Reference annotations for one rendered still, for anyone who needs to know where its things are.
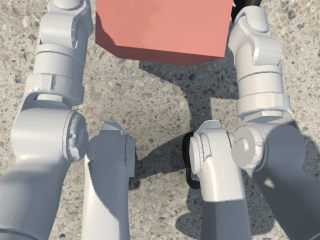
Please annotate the left robot forearm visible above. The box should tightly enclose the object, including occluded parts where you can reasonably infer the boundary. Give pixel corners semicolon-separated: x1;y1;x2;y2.
10;0;94;155

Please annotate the carton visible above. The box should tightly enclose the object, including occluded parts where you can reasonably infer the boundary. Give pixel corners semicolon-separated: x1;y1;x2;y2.
95;0;234;66

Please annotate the right robot forearm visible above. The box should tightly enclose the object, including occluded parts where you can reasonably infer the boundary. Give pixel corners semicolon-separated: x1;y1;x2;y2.
227;5;306;153

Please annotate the right robot upper arm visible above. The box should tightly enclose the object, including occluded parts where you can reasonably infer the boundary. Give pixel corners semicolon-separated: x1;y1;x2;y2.
230;122;320;240

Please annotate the robot right hand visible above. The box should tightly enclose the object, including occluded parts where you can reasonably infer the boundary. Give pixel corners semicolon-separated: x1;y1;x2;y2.
231;0;262;23

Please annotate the robot right foot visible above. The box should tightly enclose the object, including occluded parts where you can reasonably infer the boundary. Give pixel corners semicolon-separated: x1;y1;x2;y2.
182;131;201;189

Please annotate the robot right thigh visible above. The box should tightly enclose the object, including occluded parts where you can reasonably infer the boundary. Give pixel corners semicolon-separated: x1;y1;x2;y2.
189;127;252;240

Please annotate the left robot upper arm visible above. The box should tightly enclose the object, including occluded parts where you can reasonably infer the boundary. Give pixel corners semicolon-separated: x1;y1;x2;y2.
0;107;89;240

